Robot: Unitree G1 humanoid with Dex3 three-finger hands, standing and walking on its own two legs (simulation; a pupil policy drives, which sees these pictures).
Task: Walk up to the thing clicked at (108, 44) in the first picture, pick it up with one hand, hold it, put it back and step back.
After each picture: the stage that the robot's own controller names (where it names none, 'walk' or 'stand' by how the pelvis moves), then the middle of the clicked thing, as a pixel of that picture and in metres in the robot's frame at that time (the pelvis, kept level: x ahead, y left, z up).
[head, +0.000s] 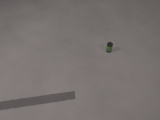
stand; (109, 47) +1.35 -0.29 -0.72
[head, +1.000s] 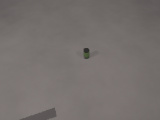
walk; (86, 53) +1.25 +0.06 -0.70
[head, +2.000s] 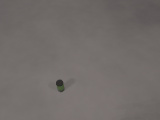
walk; (60, 86) +0.79 +0.26 -0.71
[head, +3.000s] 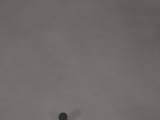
walk; (63, 119) +0.47 +0.18 -0.71
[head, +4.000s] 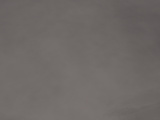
stand; out of the picture +0.35 +0.16 -0.72
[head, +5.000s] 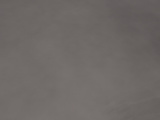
stand; out of the picture +0.34 +0.17 -0.73
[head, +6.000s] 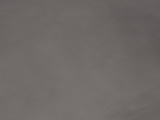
stand; out of the picture +0.34 +0.18 -0.73
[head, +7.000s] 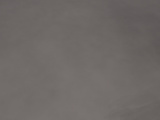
stand; out of the picture +0.33 +0.18 -0.73
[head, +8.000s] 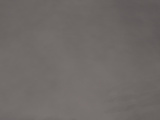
go down; out of the picture +0.34 +0.18 -0.72
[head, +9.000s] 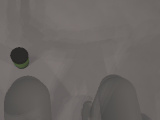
go down; (20, 58) +0.43 +0.21 -0.29
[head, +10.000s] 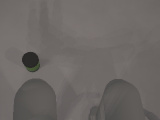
close in; (31, 62) +0.43 +0.20 -0.30
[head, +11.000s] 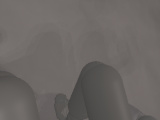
close in; out of the picture +0.42 +0.24 -0.22
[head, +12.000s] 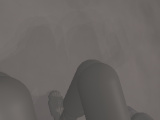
close; out of the picture +0.41 +0.25 -0.22
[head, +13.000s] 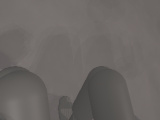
lift; out of the picture +0.35 +0.23 -0.21
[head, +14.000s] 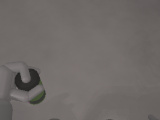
lift; (31, 87) +0.32 +0.17 +0.00
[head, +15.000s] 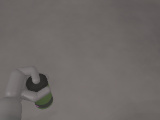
hold; (40, 92) +0.32 +0.16 +0.00
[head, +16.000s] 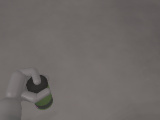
hold; (40, 93) +0.32 +0.16 +0.00
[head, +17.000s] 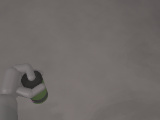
crouch; (35, 87) +0.34 +0.17 -0.05
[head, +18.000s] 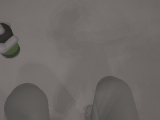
lower; (5, 42) +0.47 +0.21 -0.10
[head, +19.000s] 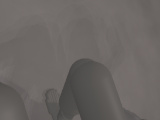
lower; out of the picture +0.43 +0.26 -0.23
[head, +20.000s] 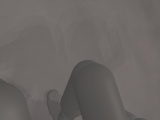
lower; out of the picture +0.42 +0.26 -0.23
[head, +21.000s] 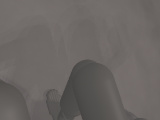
lower; out of the picture +0.43 +0.26 -0.23
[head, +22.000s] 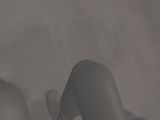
lower; out of the picture +0.43 +0.26 -0.23
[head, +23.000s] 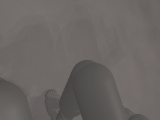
open; out of the picture +0.42 +0.25 -0.23
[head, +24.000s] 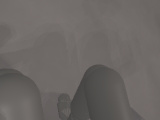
stand; out of the picture +0.42 +0.24 -0.24
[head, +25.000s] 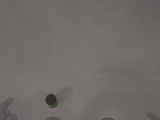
stand; (51, 101) +0.40 +0.17 -0.55
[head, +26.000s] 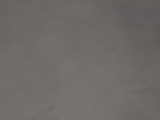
stand; out of the picture +0.37 +0.16 -0.66
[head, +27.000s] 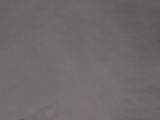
stand; out of the picture +0.37 +0.16 -0.67
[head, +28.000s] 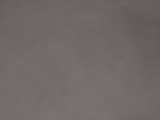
stand; out of the picture +0.40 +0.15 -0.72
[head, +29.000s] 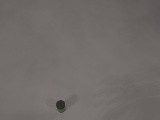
walk; (61, 106) +0.44 +0.14 -0.70
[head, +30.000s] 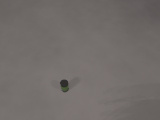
walk; (64, 86) +0.66 +0.16 -0.70
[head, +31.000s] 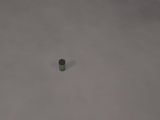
stand; (62, 65) +0.98 +0.22 -0.70
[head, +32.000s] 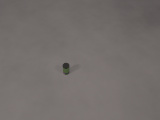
stand; (66, 68) +0.99 +0.18 -0.72
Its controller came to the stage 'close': yes
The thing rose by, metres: 0.70
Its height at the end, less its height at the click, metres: +0.00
